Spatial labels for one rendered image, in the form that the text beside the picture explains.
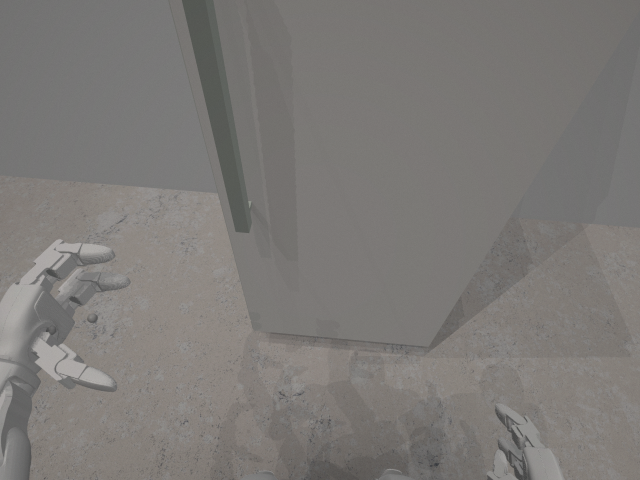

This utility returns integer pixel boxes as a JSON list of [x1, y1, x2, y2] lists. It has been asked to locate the left robot hand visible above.
[[0, 239, 131, 392]]

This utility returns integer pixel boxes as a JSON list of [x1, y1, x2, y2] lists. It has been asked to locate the robot left forearm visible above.
[[0, 359, 41, 480]]

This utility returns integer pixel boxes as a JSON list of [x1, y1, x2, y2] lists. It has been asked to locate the right robot hand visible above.
[[487, 403, 565, 480]]

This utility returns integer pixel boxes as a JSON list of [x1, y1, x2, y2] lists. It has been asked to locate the handle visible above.
[[182, 0, 252, 233]]

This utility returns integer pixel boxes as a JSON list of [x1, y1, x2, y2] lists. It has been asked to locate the robot right shin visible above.
[[381, 469, 402, 477]]

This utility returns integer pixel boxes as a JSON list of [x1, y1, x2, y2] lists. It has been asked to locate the fridge door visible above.
[[169, 0, 640, 347]]

